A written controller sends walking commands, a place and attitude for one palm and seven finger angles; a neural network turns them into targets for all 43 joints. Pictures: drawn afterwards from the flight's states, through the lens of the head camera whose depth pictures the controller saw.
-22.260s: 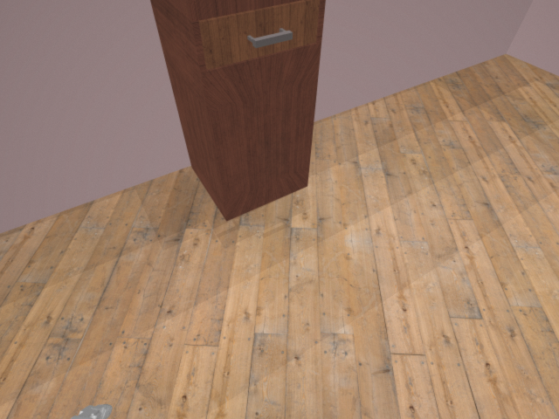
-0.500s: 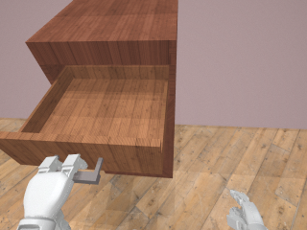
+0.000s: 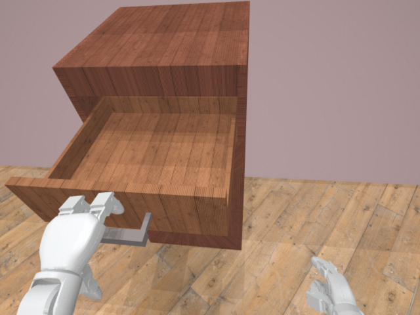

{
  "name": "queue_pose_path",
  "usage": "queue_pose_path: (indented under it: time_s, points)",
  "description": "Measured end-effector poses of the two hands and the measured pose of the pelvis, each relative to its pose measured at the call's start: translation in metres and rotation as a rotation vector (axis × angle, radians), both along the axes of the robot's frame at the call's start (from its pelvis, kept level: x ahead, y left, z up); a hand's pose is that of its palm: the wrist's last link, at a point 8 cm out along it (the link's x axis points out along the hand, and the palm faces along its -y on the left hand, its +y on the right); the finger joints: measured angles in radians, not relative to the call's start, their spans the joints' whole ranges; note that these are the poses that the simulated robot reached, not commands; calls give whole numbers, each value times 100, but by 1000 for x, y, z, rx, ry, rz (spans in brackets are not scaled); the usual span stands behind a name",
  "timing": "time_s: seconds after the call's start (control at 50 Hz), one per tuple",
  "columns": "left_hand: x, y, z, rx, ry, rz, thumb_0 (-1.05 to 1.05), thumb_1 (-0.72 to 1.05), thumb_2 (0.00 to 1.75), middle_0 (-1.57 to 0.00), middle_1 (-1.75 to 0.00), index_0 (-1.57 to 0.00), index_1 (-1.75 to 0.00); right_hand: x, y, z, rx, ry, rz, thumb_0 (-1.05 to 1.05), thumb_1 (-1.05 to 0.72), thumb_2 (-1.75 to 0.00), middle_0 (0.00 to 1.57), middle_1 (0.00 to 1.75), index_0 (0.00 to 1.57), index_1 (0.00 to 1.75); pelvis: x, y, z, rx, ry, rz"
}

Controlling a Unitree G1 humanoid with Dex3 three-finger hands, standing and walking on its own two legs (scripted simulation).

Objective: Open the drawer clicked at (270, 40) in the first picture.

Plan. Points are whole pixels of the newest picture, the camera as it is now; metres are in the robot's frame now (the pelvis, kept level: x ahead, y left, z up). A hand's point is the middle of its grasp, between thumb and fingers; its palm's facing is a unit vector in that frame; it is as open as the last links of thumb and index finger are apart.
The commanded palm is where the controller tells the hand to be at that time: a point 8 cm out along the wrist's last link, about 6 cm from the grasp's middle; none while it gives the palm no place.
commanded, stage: lift the hand off the handle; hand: left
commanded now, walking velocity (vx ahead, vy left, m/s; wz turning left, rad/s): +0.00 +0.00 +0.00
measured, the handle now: (115, 225) +0.25 +0.22 +0.05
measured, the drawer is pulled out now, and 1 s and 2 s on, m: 0.29 0.29 0.29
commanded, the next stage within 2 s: draw the hand back to the body in 0.96 s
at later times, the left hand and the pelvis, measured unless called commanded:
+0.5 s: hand (72, 223) +0.21 +0.24 +0.15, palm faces +0.15 -0.12 -0.98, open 13.8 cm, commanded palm +0.17 +0.23 +0.21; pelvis +0.01 +0.01 +0.01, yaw +0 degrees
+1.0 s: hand (62, 201) +0.21 +0.23 +0.20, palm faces +0.16 -0.09 -0.98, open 13.9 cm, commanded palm +0.17 +0.23 +0.25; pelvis +0.01 +0.00 +0.02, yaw +1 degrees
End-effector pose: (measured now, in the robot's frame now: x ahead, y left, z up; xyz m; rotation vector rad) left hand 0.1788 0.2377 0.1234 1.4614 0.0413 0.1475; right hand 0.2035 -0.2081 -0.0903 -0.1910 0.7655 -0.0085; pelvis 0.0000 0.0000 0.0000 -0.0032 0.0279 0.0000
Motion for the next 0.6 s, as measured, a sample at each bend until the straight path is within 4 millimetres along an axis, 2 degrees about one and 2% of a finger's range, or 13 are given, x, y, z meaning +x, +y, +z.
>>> queue_pose_path:
  time_s: [0.14,0.24,0.34,0.6]
  points:
    - [0,10,22,-12,-15,39,0,-50,30,-34,-120,-34,-121,10,1,8,-9,-12,19,1,-90,-90,20,30,20,30,4,4,5,1,-15,6]
    - [0,7,32,-21,-7,18,0,-50,30,-32,-120,-35,-121,18,8,13,-4,-26,40,1,-90,-90,20,30,20,30,6,7,8,0,-24,8]
    - [-1,3,50,-15,-43,-13,0,-50,30,-32,-120,-34,-121,25,18,18,18,-43,60,1,-90,-90,20,30,20,30,8,10,10,-1,-33,5]
    - [0,3,84,-1,-70,-2,0,-50,30,-32,-120,-32,-120,34,36,24,69,-60,110,2,-90,-90,20,30,20,30,7,10,14,2,-55,11]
